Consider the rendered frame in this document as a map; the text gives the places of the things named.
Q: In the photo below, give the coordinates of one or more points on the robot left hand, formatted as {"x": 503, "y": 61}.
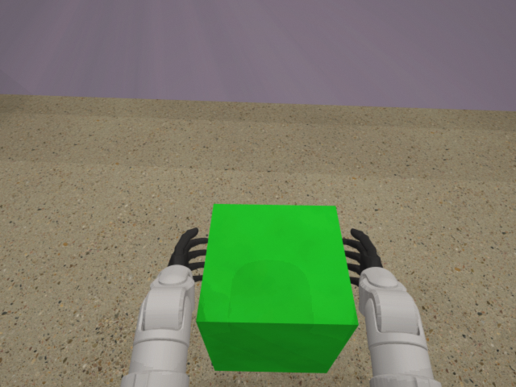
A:
{"x": 182, "y": 256}

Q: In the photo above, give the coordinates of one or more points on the carton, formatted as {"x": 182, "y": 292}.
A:
{"x": 276, "y": 294}

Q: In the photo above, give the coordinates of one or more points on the right robot forearm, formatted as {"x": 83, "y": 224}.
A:
{"x": 396, "y": 339}

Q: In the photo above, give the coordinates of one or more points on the left robot forearm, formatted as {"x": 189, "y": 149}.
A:
{"x": 162, "y": 335}

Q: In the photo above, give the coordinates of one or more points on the robot right hand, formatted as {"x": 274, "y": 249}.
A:
{"x": 367, "y": 256}

